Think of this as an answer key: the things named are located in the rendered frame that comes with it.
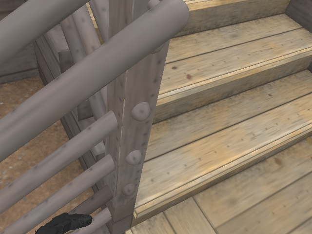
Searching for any robot left hand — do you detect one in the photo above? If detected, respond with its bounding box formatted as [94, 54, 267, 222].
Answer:
[35, 213, 93, 234]

